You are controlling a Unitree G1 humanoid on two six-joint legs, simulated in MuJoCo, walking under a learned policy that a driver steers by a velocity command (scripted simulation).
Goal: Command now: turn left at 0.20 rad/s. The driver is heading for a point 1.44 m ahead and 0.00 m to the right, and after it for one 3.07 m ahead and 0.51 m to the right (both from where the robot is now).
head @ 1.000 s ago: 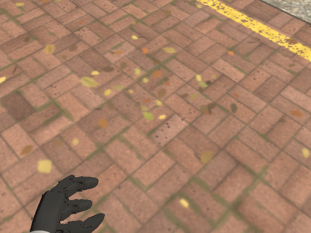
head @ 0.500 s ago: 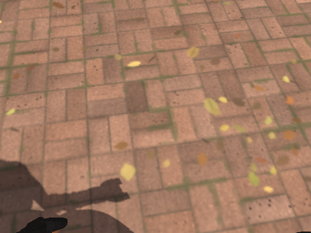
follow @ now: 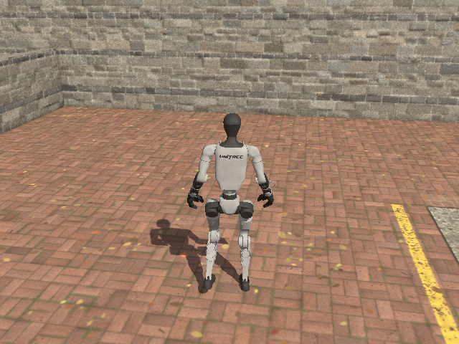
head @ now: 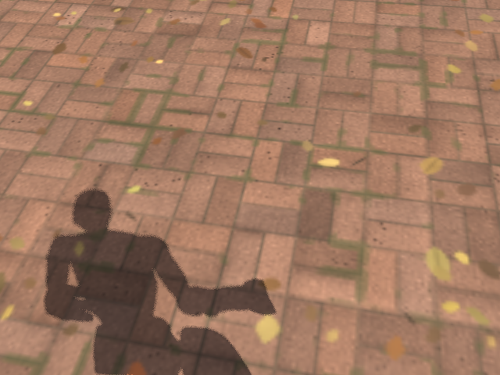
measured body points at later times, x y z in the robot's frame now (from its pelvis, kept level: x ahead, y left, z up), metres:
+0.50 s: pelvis +0.01 +0.03 -0.01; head +0.02 +0.03 +0.44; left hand +0.13 +0.29 -0.12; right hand +0.14 -0.21 -0.12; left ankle -0.02 +0.14 -0.74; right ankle +0.05 -0.11 -0.74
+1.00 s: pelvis +0.03 +0.02 -0.01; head +0.03 +0.02 +0.44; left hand +0.10 +0.28 -0.14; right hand +0.09 -0.23 -0.14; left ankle -0.03 +0.14 -0.74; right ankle +0.04 -0.11 -0.72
